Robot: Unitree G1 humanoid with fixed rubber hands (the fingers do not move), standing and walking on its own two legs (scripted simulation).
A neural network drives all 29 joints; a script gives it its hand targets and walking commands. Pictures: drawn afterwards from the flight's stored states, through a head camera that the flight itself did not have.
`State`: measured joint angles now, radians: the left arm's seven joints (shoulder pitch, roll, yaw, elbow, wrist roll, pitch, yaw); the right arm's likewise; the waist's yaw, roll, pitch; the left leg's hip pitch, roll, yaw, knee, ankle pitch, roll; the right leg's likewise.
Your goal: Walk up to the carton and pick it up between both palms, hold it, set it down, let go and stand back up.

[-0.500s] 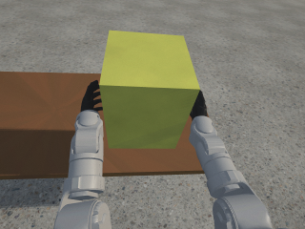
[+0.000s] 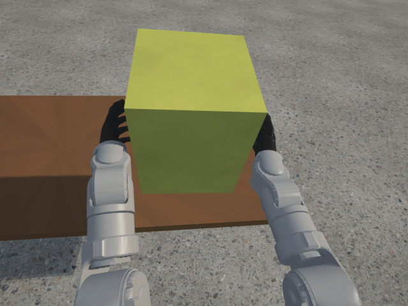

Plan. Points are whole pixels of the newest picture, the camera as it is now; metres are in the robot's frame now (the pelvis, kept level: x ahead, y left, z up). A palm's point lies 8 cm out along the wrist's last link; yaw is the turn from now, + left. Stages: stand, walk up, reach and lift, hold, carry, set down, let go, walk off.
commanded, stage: reach and lift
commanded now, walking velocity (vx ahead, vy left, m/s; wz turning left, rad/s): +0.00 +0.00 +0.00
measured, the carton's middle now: (189, 118) +0.43 +0.01 +0.15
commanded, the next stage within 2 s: hold in 0.64 s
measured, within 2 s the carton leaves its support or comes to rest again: neither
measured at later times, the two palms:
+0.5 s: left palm (102, 144) +0.35 +0.16 +0.16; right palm (261, 147) +0.35 -0.12 +0.15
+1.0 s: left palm (102, 146) +0.34 +0.16 +0.17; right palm (263, 148) +0.34 -0.12 +0.15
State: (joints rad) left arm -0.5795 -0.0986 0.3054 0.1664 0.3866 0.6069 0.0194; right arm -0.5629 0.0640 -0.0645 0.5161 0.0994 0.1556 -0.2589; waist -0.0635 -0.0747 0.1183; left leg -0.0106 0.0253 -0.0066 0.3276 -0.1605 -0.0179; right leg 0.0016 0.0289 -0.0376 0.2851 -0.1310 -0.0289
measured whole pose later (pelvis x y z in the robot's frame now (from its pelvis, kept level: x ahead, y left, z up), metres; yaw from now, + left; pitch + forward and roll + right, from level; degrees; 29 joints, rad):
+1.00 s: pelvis -0.01 +0.00 +0.00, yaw +1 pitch -13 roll -1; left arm -0.58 -0.10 0.30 0.06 0.44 0.72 0.00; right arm -0.57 0.06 -0.06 0.48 0.11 0.17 -0.23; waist -0.08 -0.09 0.16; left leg 0.03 0.02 -0.01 0.35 -0.16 -0.01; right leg 0.05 0.02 -0.06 0.30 -0.13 -0.02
